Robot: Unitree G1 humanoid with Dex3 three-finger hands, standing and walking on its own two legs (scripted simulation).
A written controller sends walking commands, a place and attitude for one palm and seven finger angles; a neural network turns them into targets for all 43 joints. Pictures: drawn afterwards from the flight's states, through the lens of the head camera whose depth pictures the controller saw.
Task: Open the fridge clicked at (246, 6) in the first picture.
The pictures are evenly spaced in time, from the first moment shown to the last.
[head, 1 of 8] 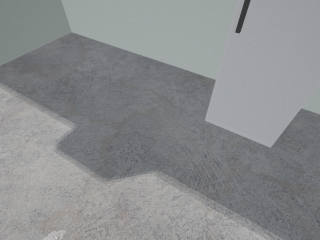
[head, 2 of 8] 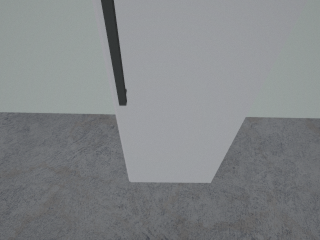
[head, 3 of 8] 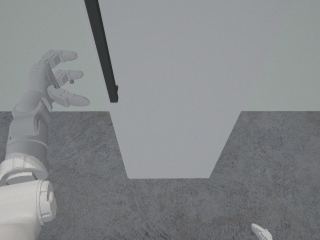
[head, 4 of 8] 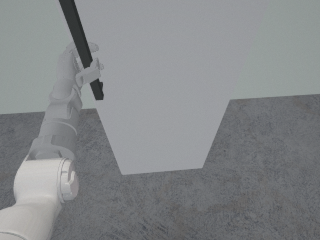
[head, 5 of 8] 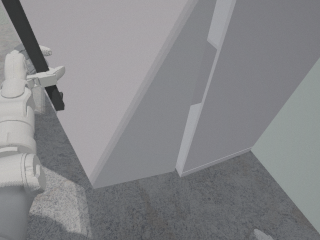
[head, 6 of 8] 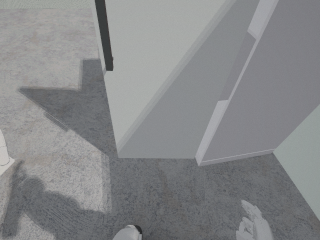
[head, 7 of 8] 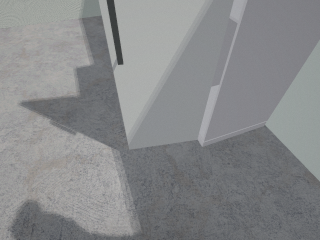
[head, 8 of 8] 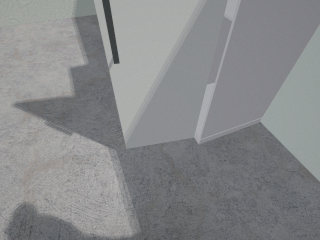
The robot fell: no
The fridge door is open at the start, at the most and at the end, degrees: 0 83 79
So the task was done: yes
